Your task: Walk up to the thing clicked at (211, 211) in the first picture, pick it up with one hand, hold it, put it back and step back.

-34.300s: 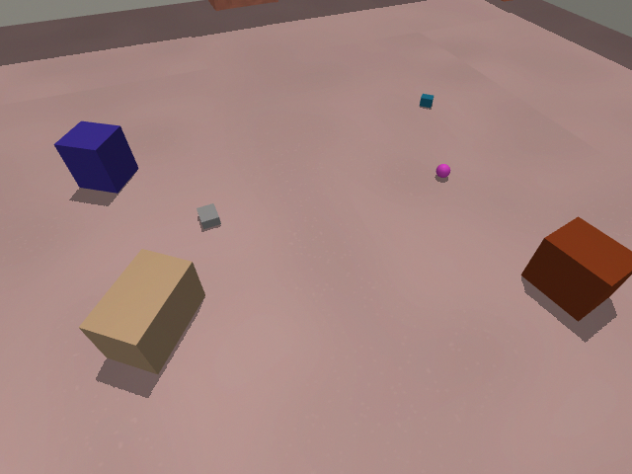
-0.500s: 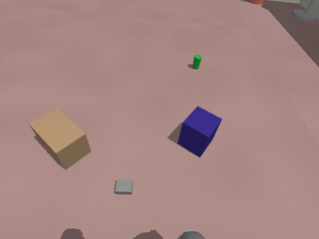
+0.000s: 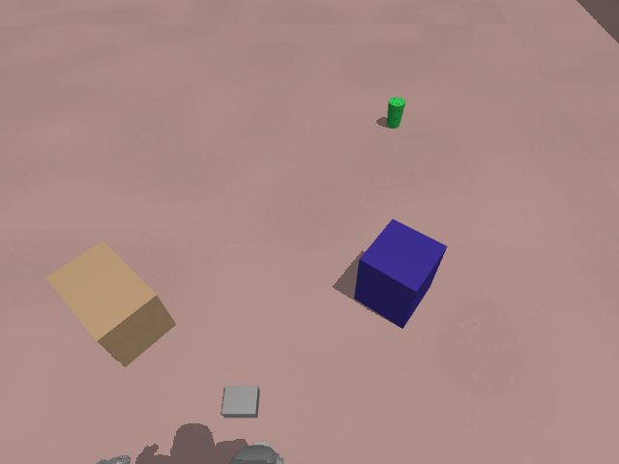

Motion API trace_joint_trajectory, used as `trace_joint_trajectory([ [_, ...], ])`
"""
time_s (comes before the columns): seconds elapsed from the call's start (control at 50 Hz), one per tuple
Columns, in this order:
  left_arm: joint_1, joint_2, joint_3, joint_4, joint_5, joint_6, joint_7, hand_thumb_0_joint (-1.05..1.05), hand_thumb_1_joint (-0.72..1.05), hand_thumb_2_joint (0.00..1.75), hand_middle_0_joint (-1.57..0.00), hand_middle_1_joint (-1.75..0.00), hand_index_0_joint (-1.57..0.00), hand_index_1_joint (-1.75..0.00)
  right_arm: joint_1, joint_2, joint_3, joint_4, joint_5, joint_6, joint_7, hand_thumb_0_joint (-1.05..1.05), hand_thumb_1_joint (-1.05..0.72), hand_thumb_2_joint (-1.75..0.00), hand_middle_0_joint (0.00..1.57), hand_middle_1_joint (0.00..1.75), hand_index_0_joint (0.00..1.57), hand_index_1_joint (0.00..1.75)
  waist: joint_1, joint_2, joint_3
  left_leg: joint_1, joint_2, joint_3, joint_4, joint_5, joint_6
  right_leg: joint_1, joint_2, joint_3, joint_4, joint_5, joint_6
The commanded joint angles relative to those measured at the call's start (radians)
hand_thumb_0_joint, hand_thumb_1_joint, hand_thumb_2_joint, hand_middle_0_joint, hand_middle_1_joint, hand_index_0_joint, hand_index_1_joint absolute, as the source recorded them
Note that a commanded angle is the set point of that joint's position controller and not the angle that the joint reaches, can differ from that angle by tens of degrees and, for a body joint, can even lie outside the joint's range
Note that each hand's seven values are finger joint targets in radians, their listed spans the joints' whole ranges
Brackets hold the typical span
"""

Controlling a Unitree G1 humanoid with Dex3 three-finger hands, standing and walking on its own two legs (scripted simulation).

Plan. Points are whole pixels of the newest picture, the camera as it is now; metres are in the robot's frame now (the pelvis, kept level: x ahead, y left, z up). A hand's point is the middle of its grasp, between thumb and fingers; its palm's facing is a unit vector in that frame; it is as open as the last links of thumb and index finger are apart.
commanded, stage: walk up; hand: left
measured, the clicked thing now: (241, 401) +0.40 +0.26 -0.75
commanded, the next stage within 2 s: none
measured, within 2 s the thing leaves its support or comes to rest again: neither
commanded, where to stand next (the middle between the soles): +0.04 +0.00 m, yaw +3 degrees
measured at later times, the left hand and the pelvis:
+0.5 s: hand out of the picture +0.03 +0.25 -0.15, palm faces +0.01 -0.90 -0.43, open 7.4 cm; pelvis -0.01 -0.03 -0.02, yaw +0 degrees
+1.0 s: hand out of the picture +0.01 +0.26 -0.15, palm faces +0.02 -0.92 -0.40, open 7.4 cm; pelvis -0.03 -0.01 -0.01, yaw +2 degrees
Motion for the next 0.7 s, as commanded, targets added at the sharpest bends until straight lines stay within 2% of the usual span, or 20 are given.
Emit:
trace_joint_trajectory([
  [0.0,-0.004,0.23,0.059,-0.083,-0.011,0.005,0.027,0.0,0.9,0.9,-0.2,-0.3,-0.2,-0.3,0.058,-0.122,-0.038,-0.027,-0.003,-0.005,-0.027,0.0,-0.9,-0.9,0.2,0.3,0.2,0.3,0.009,-0.164,-0.129,0.141,-0.027,0.061,-0.157,0.102,0.017,-0.006,-0.256,0.131,-0.016,0.686,-0.138],
  [0.06,-0.041,0.236,0.046,-0.079,-0.032,0.025,0.034,0.0,0.9,0.9,-0.2,-0.3,-0.2,-0.3,0.07,-0.148,-0.048,-0.018,-0.01,-0.005,-0.031,0.0,-0.9,-0.9,0.2,0.3,0.2,0.3,-0.038,-0.084,-0.162,0.278,-0.033,0.043,-0.328,0.298,0.058,-0.092,-0.223,0.124,0.121,0.453,-0.067],
  [0.08,-0.039,0.222,0.041,-0.079,-0.037,0.029,0.036,0.0,0.9,0.9,-0.2,-0.3,-0.2,-0.3,0.056,-0.191,-0.059,-0.027,-0.018,-0.003,-0.034,0.0,-0.9,-0.9,0.2,0.3,0.2,0.3,-0.039,0.0,-0.165,0.283,0.049,-0.065,-0.372,0.442,0.083,-0.125,-0.181,0.111,0.167,0.312,-0.027],
  [0.1,0.008,0.195,0.034,-0.07,-0.049,0.033,0.038,0.0,0.9,0.9,-0.2,-0.3,-0.2,-0.3,0.015,-0.259,-0.071,-0.053,-0.021,-0.002,-0.033,0.0,-0.9,-0.9,0.2,0.3,0.2,0.3,-0.012,0.125,-0.194,0.291,0.229,-0.302,-0.44,0.545,0.176,-0.163,-0.075,0.071,0.299,0.092,0.031],
  [0.12,0.053,0.192,0.034,-0.043,-0.056,0.047,0.045,0.0,0.9,0.9,-0.2,-0.3,-0.2,-0.3,-0.034,-0.262,-0.062,-0.073,-0.013,-0.002,-0.031,0.0,-0.9,-0.9,0.2,0.3,0.2,0.3,0.001,0.164,-0.202,0.254,0.339,-0.428,-0.482,0.582,0.279,-0.15,0.006,0.08,0.442,-0.353,0.056],
  [0.14,0.072,0.218,0.041,-0.018,-0.051,0.059,0.054,0.0,0.9,0.9,-0.2,-0.3,-0.2,-0.3,-0.063,-0.268,-0.063,-0.07,-0.007,-0.001,-0.034,0.0,-0.9,-0.9,0.2,0.3,0.2,0.3,-0.005,0.187,-0.216,0.243,0.39,-0.493,-0.481,0.548,0.36,-0.134,-0.035,0.141,0.556,-0.407,0.063],
  [0.22,0.035,0.224,0.047,0.03,-0.043,0.053,0.041,0.0,0.9,0.9,-0.2,-0.3,-0.2,-0.3,-0.133,-0.213,-0.044,-0.071,-0.006,0.015,-0.037,0.0,-0.9,-0.9,0.2,0.3,0.2,0.3,0.0,0.142,-0.208,0.177,0.211,-0.194,-0.43,0.45,0.243,-0.125,-0.023,0.146,0.533,-0.33,0.041],
  [0.3,0.058,0.215,0.042,0.075,-0.04,0.02,0.05,0.0,0.9,0.9,-0.2,-0.3,-0.2,-0.3,-0.143,-0.21,-0.046,-0.063,-0.028,0.047,-0.011,0.0,-0.9,-0.9,0.2,0.3,0.2,0.3,-0.016,0.172,-0.224,0.253,0.155,-0.159,-0.372,0.286,0.21,-0.096,-0.037,0.034,0.199,-0.254,0.079],
  [0.34,0.131,0.197,0.041,0.122,-0.03,-0.003,0.065,0.0,0.9,0.9,-0.2,-0.3,-0.2,-0.3,-0.18,-0.21,-0.048,-0.063,-0.025,0.071,0.003,0.0,-0.9,-0.9,0.2,0.3,0.2,0.3,0.023,0.156,-0.23,0.245,0.123,-0.108,-0.262,0.266,0.189,0.005,-0.017,-0.009,-0.096,-0.053,0.085],
  [0.36,0.123,0.224,0.049,0.123,-0.019,-0.018,0.074,0.0,0.9,0.9,-0.2,-0.3,-0.2,-0.3,-0.194,-0.181,-0.037,-0.065,-0.017,0.08,0.009,0.0,-0.9,-0.9,0.2,0.3,0.2,0.3,0.031,0.121,-0.207,0.179,0.104,-0.088,-0.198,0.306,0.161,0.05,-0.049,0.052,-0.138,0.035,0.08],
  [0.38,0.095,0.283,0.057,0.109,0.002,-0.034,0.081,0.0,0.9,0.9,-0.2,-0.3,-0.2,-0.3,-0.192,-0.133,-0.027,-0.072,-0.003,0.084,0.013,0.0,-0.9,-0.9,0.2,0.3,0.2,0.3,0.015,-0.035,-0.166,0.036,0.04,-0.05,-0.091,0.246,0.101,0.065,-0.177,0.281,-0.152,0.075,0.045],
  [0.4,0.04,0.383,0.077,0.089,0.009,-0.034,0.085,0.0,0.9,0.9,-0.2,-0.3,-0.2,-0.3,-0.231,-0.123,-0.029,-0.088,-0.009,0.09,0.011,0.0,-0.9,-0.9,0.2,0.3,0.2,0.3,0.011,-0.179,-0.095,-0.081,-0.046,-0.026,-0.057,-0.141,0.049,-0.031,-0.391,0.514,-0.201,0.102,-0.077],
  [0.42,-0.022,0.456,0.09,0.064,0.015,-0.033,0.086,0.0,0.9,0.9,-0.2,-0.3,-0.2,-0.3,-0.249,-0.181,-0.054,-0.078,-0.016,0.097,0.004,0.0,-0.9,-0.9,0.2,0.3,0.2,0.3,0.018,-0.224,-0.055,-0.01,-0.013,-0.098,0.082,-0.232,0.038,-0.171,-0.491,0.612,-0.205,0.133,-0.196],
  [0.44,-0.049,0.406,0.084,0.057,0.01,-0.035,0.086,0.0,0.9,0.9,-0.2,-0.3,-0.2,-0.3,-0.241,-0.205,-0.068,-0.06,-0.02,0.097,0.007,0.0,-0.9,-0.9,0.2,0.3,0.2,0.3,-0.003,-0.166,-0.003,0.002,0.013,-0.11,0.112,-0.212,0.031,-0.198,-0.472,0.549,-0.174,0.191,-0.209],
  [0.5,-0.03,0.306,0.061,0.079,0.007,-0.051,0.088,0.0,0.9,0.9,-0.2,-0.3,-0.2,-0.3,-0.224,-0.145,-0.053,-0.027,0.0,0.086,0.026,0.0,-0.9,-0.9,0.2,0.3,0.2,0.3,-0.021,-0.153,-0.021,-0.051,-0.029,-0.077,0.033,-0.11,0.042,0.002,-0.294,0.257,-0.062,0.481,-0.095],
  [0.56,0.064,0.309,0.06,0.081,0.01,-0.055,0.083,0.0,0.9,0.9,-0.2,-0.3,-0.2,-0.3,-0.262,-0.129,-0.043,-0.031,-0.008,0.074,0.029,0.0,-0.9,-0.9,0.2,0.3,0.2,0.3,0.035,-0.201,-0.087,0.01,-0.024,0.007,-0.138,-0.111,0.037,0.098,-0.258,0.222,-0.007,0.584,-0.074],
  [0.6,0.035,0.313,0.059,0.068,0.003,-0.042,0.077,0.0,0.9,0.9,-0.2,-0.3,-0.2,-0.3,-0.243,-0.123,-0.047,-0.011,-0.01,0.06,0.031,0.0,-0.9,-0.9,0.2,0.3,0.2,0.3,0.016,-0.226,-0.121,0.094,-0.048,0.053,-0.316,-0.062,0.038,0.099,-0.235,0.18,0.052,0.497,-0.066],
  [0.64,-0.018,0.278,0.041,0.038,-0.012,-0.031,0.07,0.0,0.9,0.9,-0.2,-0.3,-0.2,-0.3,-0.111,-0.155,-0.066,0.045,-0.015,0.043,0.024,0.0,-0.9,-0.9,0.2,0.3,0.2,0.3,-0.053,-0.16,-0.213,0.359,-0.044,0.025,-0.494,0.152,0.06,-0.012,-0.195,0.124,0.215,0.403,-0.015],
  [0.66,0.011,0.221,0.022,0.02,-0.021,-0.03,0.07,0.0,0.9,0.9,-0.2,-0.3,-0.2,-0.3,-0.067,-0.218,-0.087,0.052,-0.024,0.035,0.016,0.0,-0.9,-0.9,0.2,0.3,0.2,0.3,-0.069,0.003,-0.276,0.528,0.104,-0.199,-0.515,0.291,0.116,-0.17,-0.121,0.081,0.384,0.232,0.038],
  [0.68,0.031,0.179,0.009,0.024,-0.03,-0.021,0.072,0.0,0.9,0.9,-0.2,-0.3,-0.2,-0.3,-0.094,-0.27,-0.092,0.037,-0.023,0.033,0.015,0.0,-0.9,-0.9,0.2,0.3,0.2,0.3,-0.044,0.141,-0.283,0.572,0.275,-0.424,-0.516,0.263,0.233,-0.337,-0.029,0.016,0.403,-0.269,0.063],
])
